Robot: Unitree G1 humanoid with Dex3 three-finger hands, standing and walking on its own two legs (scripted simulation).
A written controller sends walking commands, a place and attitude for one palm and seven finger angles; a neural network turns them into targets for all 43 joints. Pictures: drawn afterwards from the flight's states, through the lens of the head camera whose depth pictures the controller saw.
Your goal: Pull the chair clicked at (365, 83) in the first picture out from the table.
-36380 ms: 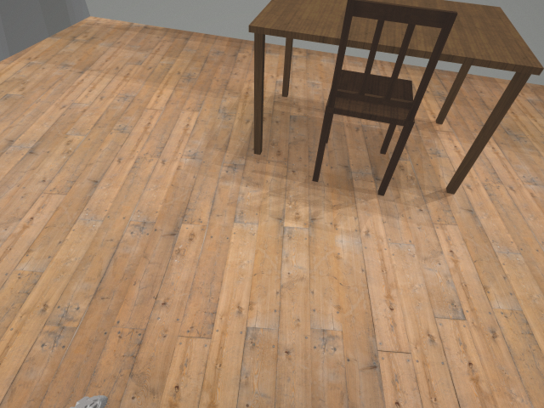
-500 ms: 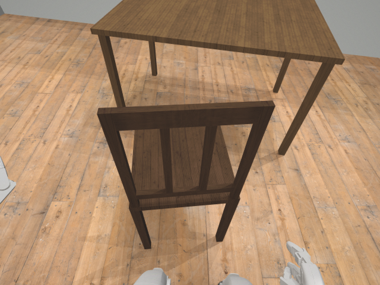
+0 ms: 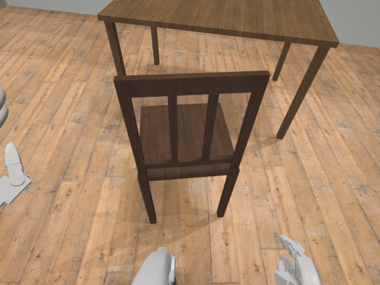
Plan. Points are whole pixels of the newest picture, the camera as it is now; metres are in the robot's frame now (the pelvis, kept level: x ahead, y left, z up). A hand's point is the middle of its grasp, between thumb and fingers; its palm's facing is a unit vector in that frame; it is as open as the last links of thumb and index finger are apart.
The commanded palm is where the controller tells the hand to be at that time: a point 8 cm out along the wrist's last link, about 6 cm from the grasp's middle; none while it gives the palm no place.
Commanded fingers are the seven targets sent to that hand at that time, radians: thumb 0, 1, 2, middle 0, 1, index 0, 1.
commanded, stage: stop stepping back and stand still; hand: left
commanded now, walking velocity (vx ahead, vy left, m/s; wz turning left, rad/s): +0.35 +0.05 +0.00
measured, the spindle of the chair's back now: (173, 132) +0.54 +0.09 -0.05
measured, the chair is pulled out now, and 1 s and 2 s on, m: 0.58 0.58 0.58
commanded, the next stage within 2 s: let the arm hang, fingers relaxed in 0.88 s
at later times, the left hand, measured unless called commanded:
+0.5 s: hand out of the picture +0.12 +0.28 +0.20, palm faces +0.38 -0.75 -0.55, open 7.4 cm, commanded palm +0.08 +0.31 +0.21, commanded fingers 0.00 0.90 0.90 -0.20 -0.30 -0.20 -0.30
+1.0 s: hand out of the picture +0.14 +0.31 +0.18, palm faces +0.36 -0.72 -0.59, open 7.4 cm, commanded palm none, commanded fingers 0.00 0.90 0.90 -0.20 -0.30 -0.20 -0.30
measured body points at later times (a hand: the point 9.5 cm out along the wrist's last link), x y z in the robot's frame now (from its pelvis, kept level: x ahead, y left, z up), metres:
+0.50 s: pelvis -0.09 +0.02 +0.01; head -0.10 +0.03 +0.46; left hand +0.09 +0.32 +0.23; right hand +0.02 -0.23 -0.08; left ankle -0.05 +0.10 -0.64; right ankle -0.08 -0.10 -0.71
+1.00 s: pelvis -0.09 +0.04 +0.02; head -0.07 +0.03 +0.47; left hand +0.11 +0.35 +0.21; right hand +0.04 -0.19 -0.09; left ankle -0.08 +0.15 -0.71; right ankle -0.08 -0.07 -0.71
